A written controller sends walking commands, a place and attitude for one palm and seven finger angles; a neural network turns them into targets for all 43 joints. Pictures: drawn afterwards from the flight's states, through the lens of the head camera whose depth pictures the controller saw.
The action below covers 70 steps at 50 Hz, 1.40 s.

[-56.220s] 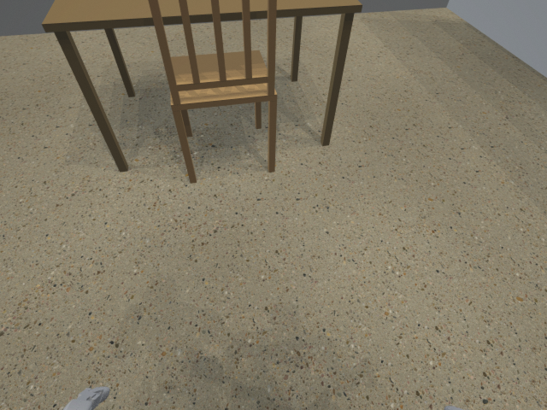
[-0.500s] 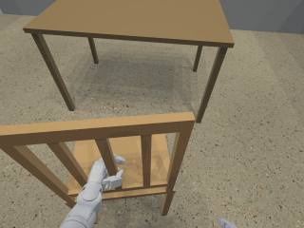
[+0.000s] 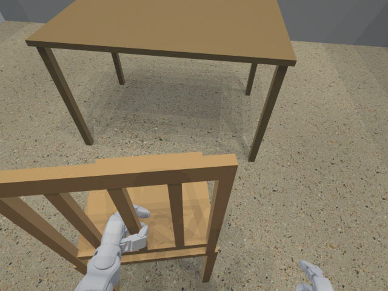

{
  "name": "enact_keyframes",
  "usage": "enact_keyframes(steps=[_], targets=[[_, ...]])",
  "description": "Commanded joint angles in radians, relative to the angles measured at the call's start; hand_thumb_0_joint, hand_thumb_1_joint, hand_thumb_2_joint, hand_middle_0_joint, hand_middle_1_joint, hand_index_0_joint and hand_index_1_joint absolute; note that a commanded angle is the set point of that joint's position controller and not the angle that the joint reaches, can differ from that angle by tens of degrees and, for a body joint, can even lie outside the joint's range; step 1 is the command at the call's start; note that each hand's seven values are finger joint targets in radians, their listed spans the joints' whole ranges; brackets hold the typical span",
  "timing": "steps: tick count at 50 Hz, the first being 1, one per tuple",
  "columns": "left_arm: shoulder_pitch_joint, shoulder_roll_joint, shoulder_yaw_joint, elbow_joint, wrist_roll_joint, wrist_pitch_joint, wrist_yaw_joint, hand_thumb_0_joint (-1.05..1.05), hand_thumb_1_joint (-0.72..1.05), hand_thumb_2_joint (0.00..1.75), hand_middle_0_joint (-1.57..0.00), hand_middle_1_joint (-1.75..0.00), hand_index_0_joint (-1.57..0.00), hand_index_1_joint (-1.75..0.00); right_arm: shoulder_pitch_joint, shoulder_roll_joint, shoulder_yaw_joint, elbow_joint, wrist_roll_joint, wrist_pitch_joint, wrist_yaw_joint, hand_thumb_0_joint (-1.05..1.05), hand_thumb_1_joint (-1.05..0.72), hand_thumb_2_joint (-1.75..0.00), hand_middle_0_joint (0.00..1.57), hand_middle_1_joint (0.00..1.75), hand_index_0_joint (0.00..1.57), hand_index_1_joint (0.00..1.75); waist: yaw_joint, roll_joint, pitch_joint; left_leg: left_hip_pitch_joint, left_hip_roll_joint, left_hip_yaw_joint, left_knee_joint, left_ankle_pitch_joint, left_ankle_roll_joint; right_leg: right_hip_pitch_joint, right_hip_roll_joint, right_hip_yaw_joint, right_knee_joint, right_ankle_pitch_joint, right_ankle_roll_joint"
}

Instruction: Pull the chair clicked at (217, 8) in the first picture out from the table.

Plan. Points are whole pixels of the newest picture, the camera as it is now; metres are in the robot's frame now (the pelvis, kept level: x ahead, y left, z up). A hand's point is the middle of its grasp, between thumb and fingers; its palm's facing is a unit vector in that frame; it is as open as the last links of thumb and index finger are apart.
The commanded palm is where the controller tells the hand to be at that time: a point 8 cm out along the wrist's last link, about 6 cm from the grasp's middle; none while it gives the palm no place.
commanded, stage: open the thumb and straighten the fingers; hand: left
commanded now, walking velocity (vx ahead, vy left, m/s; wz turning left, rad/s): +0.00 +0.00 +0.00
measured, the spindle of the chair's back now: (132, 222) +0.27 +0.16 -0.05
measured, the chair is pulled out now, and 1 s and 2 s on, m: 0.63 0.63 0.63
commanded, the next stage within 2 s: draw the fingers out of the gap in 0.74 s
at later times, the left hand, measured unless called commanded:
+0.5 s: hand (135, 231) +0.26 +0.15 -0.08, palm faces -0.01 -0.99 -0.13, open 14.3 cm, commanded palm +0.24 +0.21 -0.06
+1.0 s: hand (126, 249) +0.22 +0.16 -0.08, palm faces +0.01 -0.99 -0.16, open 17.5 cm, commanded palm +0.20 +0.21 -0.06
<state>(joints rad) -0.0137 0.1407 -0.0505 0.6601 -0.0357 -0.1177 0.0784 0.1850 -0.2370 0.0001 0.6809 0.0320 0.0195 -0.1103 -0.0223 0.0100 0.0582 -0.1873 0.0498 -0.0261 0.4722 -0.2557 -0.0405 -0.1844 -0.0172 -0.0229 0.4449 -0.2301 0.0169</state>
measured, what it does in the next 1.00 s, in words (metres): stands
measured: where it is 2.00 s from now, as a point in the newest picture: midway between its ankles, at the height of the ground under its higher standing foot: outside the picture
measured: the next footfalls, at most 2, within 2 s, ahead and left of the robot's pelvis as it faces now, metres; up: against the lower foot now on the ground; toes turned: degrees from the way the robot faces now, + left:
none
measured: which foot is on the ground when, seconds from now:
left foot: down 0.00-1.00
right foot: down 0.00-1.00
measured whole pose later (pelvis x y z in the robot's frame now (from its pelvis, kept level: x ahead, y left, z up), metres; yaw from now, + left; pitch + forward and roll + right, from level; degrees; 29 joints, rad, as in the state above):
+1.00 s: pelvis +0.02 +0.01 -0.05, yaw +2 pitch +11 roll -1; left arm 0.36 0.19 -0.02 0.03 -0.06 0.13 0.01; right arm 0.24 -0.24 0.01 0.50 0.03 -0.08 -0.07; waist -0.05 0.05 -0.11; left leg -0.63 0.02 -0.06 0.91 -0.47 -0.03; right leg -0.61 -0.05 -0.04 0.88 -0.46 0.03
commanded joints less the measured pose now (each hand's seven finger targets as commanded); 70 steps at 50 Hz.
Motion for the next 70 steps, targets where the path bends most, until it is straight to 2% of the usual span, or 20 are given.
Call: enact_keyframes(steps=[1, 2, 4, 7, 12, 19, 23, 25, 26, 28, 30, 34, 39, 41, 42, 45, 51, 56, 59, 70], targets=[[-0.012, 0.062, 0.021, -0.089, -0.04, -0.002, -0.021, 0.0, 0.78, 0.84, -0.5, -1.45, -0.5, -1.45, -0.041, -0.147, -0.033, -0.12, 0.031, -0.041, 0.026, 0.0, -0.9, -0.9, 0.2, 0.3, 0.2, 0.3, -0.06, -0.078, -0.155, -0.092, 0.005, 0.024, -0.023, 0.099, 0.051, -0.047, -0.056, -0.032, 0.0, 0.136, -0.026], [-0.082, 0.111, 0.062, -0.194, -0.048, -0.021, -0.041, 0.0, 0.66, 0.78, -0.5, -1.45, -0.5, -1.45, -0.06, -0.151, -0.033, -0.14, 0.03, -0.055, 0.041, 0.0, -0.9, -0.9, 0.2, 0.3, 0.2, 0.3, -0.035, -0.11, -0.151, -0.153, -0.004, 0.024, 0.001, 0.055, 0.057, -0.074, -0.051, -0.033, 0.027, 0.098, -0.025], [-0.102, 0.156, 0.085, -0.255, -0.046, -0.043, -0.06, 0.0, 0.42, 0.67, -0.5, -1.45, -0.5, -1.45, -0.067, -0.144, -0.038, -0.155, 0.025, -0.077, 0.047, 0.0, -0.9, -0.9, 0.2, 0.3, 0.2, 0.3, -0.036, -0.024, -0.163, -0.168, -0.014, 0.031, 0.024, 0.003, 0.06, -0.099, -0.05, -0.028, 0.043, 0.033, -0.025], [-0.02, 0.123, 0.064, -0.37, -0.038, -0.046, -0.076, 0.0, 0.05, 0.49, -0.5, -1.45, -0.5, -1.45, -0.063, -0.133, -0.035, -0.194, 0.015, -0.111, 0.062, 0.0, -0.9, -0.9, 0.2, 0.3, 0.2, 0.3, -0.011, 0.051, -0.25, -0.183, -0.027, 0.042, 0.077, 0.02, 0.059, -0.134, -0.04, -0.033, 0.099, 0.031, -0.029], [-0.031, 0.165, 0.122, -0.395, -0.042, 0.016, -0.063, 0.0, -0.55, 0.2, -0.45, -1.3, -0.45, -1.3, -0.034, -0.154, -0.042, -0.206, 0.009, -0.132, 0.057, 0.0, -0.9, -0.9, 0.2, 0.3, 0.2, 0.3, -0.029, -0.036, -0.293, -0.248, -0.026, 0.033, 0.15, 0.031, 0.059, -0.201, -0.026, -0.035, 0.173, 0.056, -0.016], [0.038, 0.086, 0.054, -0.581, -0.049, 0.059, -0.069, 0.0, -0.55, 0.2, -0.27, -0.8, -0.27, -0.8, -0.01, -0.146, -0.048, -0.242, 0.003, -0.169, 0.042, 0.0, -0.9, -0.9, 0.2, 0.3, 0.2, 0.3, -0.029, 0.001, -0.428, -0.216, -0.023, 0.026, 0.228, 0.192, 0.056, -0.204, -0.025, -0.051, 0.26, 0.181, -0.022], [0.146, 0.057, 0.017, -0.637, -0.048, 0.096, -0.071, 0.0, -0.55, 0.2, -0.18, -0.51, -0.18, -0.51, 0.005, -0.147, -0.05, -0.252, 0.002, -0.185, 0.042, 0.0, -0.9, -0.9, 0.2, 0.3, 0.2, 0.3, -0.038, -0.035, -0.425, -0.222, -0.017, 0.013, 0.268, 0.278, 0.055, -0.231, -0.026, -0.06, 0.291, 0.245, -0.015], [0.183, 0.073, 0.029, -0.638, -0.038, 0.123, -0.064, 0.0, -0.55, 0.2, -0.13, -0.36, -0.13, -0.36, 0.01, -0.148, -0.05, -0.256, -0.001, -0.183, 0.042, 0.0, -0.9, -0.9, 0.2, 0.3, 0.2, 0.3, -0.04, -0.056, -0.388, -0.246, -0.018, 0.01, 0.277, 0.28, 0.055, -0.243, -0.025, -0.064, 0.299, 0.257, -0.015], [0.116, 0.197, 0.156, -0.569, -0.03, 0.135, -0.053, 0.0, -0.55, 0.2, -0.1, -0.29, -0.1, -0.29, 0.024, -0.163, -0.054, -0.232, -0.002, -0.166, 0.036, 0.0, -0.9, -0.9, 0.2, 0.3, 0.2, 0.3, -0.046, -0.087, -0.351, -0.294, -0.024, 0.011, 0.289, 0.235, 0.054, -0.266, -0.021, -0.057, 0.305, 0.253, -0.014], [0.108, 0.166, 0.125, -0.606, -0.018, 0.143, -0.059, 0.0, -0.55, 0.2, -0.05, -0.14, -0.05, -0.14, 0.02, -0.155, -0.047, -0.258, -0.006, -0.155, 0.033, 0.0, -0.9, -0.9, 0.2, 0.3, 0.2, 0.3, -0.044, -0.081, -0.341, -0.316, -0.031, 0.015, 0.292, 0.2, 0.057, -0.277, -0.021, -0.058, 0.317, 0.227, -0.013], [0.129, 0.158, 0.113, -0.683, -0.012, 0.137, -0.059, 0.0, -0.55, 0.2, 0.0, 0.0, 0.0, 0.0, 0.014, -0.142, -0.045, -0.278, -0.005, -0.157, 0.033, 0.0, -0.9, -0.9, 0.2, 0.3, 0.2, 0.3, -0.028, 0.015, -0.378, -0.277, -0.032, 0.021, 0.299, 0.243, 0.056, -0.265, -0.027, -0.053, 0.324, 0.229, -0.021], [0.203, 0.114, 0.059, -0.789, -0.031, 0.139, -0.063, 0.0, -0.55, 0.2, 0.0, 0.0, 0.0, 0.0, 0.019, -0.134, -0.044, -0.296, -0.004, -0.171, 0.031, 0.0, -0.9, -0.9, 0.2, 0.3, 0.2, 0.3, -0.033, 0.06, -0.446, -0.216, -0.018, 0.004, 0.327, 0.376, 0.054, -0.254, -0.029, -0.057, 0.334, 0.275, -0.025], [0.234, 0.115, 0.05, -0.727, -0.021, 0.181, -0.068, 0.0, -0.55, 0.2, 0.0, 0.0, 0.0, 0.0, 0.016, -0.147, -0.043, -0.297, -0.007, -0.161, 0.028, 0.0, -0.9, -0.9, 0.2, 0.3, 0.2, 0.3, -0.049, -0.029, -0.359, -0.298, -0.026, -0.006, 0.331, 0.263, 0.057, -0.303, -0.02, -0.072, 0.336, 0.223, -0.018], [0.203, 0.129, 0.058, -0.732, -0.015, 0.192, -0.064, 0.0, -0.55, 0.2, 0.0, 0.0, 0.0, 0.0, 0.019, -0.15, -0.04, -0.304, -0.007, -0.152, 0.028, 0.0, -0.9, -0.9, 0.2, 0.3, 0.2, 0.3, -0.051, -0.029, -0.351, -0.313, -0.032, -0.004, 0.331, 0.207, 0.057, -0.318, -0.021, -0.07, 0.338, 0.184, -0.015], [0.253, 0.175, 0.124, -0.721, -0.017, 0.197, -0.06, 0.0, -0.55, 0.2, 0.0, 0.0, 0.0, 0.0, 0.012, -0.145, -0.044, -0.309, -0.008, -0.147, 0.028, 0.0, -0.9, -0.9, 0.2, 0.3, 0.2, 0.3, -0.025, -0.028, -0.361, -0.327, -0.036, -0.002, 0.324, 0.187, 0.056, -0.297, -0.021, -0.068, 0.337, 0.171, -0.019], [0.338, 0.165, 0.114, -0.803, -0.021, 0.196, -0.06, 0.0, -0.55, 0.2, 0.0, 0.0, 0.0, 0.0, -0.006, -0.13, -0.038, -0.337, -0.003, -0.142, 0.026, 0.0, -0.9, -0.9, 0.2, 0.3, 0.2, 0.3, -0.007, 0.024, -0.388, -0.319, -0.04, 0.008, 0.319, 0.187, 0.055, -0.269, -0.024, -0.065, 0.34, 0.165, -0.027], [0.386, 0.122, 0.049, -0.866, -0.037, 0.184, -0.066, 0.0, -0.55, 0.2, 0.0, 0.0, 0.0, 0.0, -0.01, -0.13, -0.036, -0.339, -0.002, -0.161, 0.018, 0.0, -0.9, -0.9, 0.2, 0.3, 0.2, 0.3, -0.041, 0.005, -0.332, -0.348, -0.039, -0.006, 0.33, 0.102, 0.06, -0.332, -0.017, -0.071, 0.328, 0.07, -0.019], [0.43, 0.155, 0.082, -0.871, -0.03, 0.188, -0.061, 0.0, -0.55, 0.2, 0.0, 0.0, 0.0, 0.0, -0.016, -0.128, -0.039, -0.344, -0.003, -0.164, 0.012, 0.0, -0.9, -0.9, 0.2, 0.3, 0.2, 0.3, -0.032, -0.034, -0.308, -0.397, -0.046, -0.009, 0.332, 0.017, 0.062, -0.358, -0.015, -0.068, 0.328, -0.018, -0.017], [0.451, 0.173, 0.094, -0.911, -0.032, 0.178, -0.062, 0.0, -0.55, 0.2, 0.0, 0.0, 0.0, 0.0, -0.024, -0.125, -0.039, -0.346, -0.001, -0.169, 0.004, 0.0, -0.9, -0.9, 0.2, 0.3, 0.2, 0.3, -0.026, 0.001, -0.309, -0.406, -0.049, -0.009, 0.338, -0.005, 0.064, -0.363, -0.016, -0.062, 0.327, -0.054, -0.022], [0.616, 0.129, 0.041, -0.979, -0.033, 0.193, -0.08, 0.0, -0.55, 0.2, 0.0, 0.0, 0.0, 0.0, -0.042, -0.109, -0.042, -0.363, 0.005, -0.188, 0.001, 0.0, -0.9, -0.9, 0.2, 0.3, 0.2, 0.3, -0.026, 0.008, -0.3, -0.424, -0.052, -0.019, 0.349, -0.045, 0.064, -0.397, -0.01, -0.07, 0.337, -0.117, -0.023]])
